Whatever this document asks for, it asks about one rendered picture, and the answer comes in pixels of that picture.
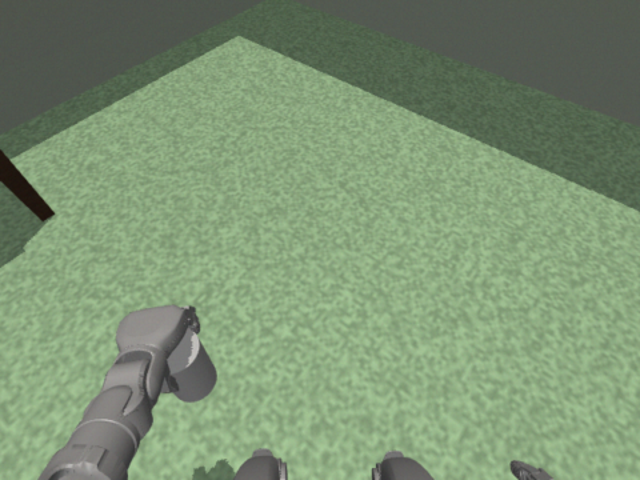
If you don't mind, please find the can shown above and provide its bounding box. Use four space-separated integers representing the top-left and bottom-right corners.
167 328 217 402

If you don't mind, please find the right robot hand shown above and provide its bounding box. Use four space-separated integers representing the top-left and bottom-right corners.
510 460 554 480

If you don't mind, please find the left robot arm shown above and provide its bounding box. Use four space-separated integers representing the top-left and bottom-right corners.
37 345 168 480

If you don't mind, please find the left robot hand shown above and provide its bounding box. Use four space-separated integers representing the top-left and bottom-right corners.
116 305 200 393

